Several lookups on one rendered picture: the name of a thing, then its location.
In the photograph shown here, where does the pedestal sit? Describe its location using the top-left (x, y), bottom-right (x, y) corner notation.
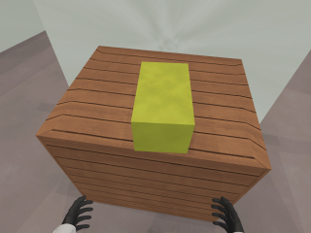
top-left (35, 46), bottom-right (272, 222)

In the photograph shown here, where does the robot left forearm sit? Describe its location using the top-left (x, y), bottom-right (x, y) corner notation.
top-left (52, 223), bottom-right (77, 233)

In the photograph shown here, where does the carton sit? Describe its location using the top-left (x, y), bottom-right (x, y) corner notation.
top-left (131, 61), bottom-right (195, 153)

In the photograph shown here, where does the robot right hand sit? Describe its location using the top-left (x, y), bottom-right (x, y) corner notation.
top-left (211, 197), bottom-right (245, 233)

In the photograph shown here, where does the robot left hand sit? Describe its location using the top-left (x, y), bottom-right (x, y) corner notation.
top-left (61, 195), bottom-right (93, 231)

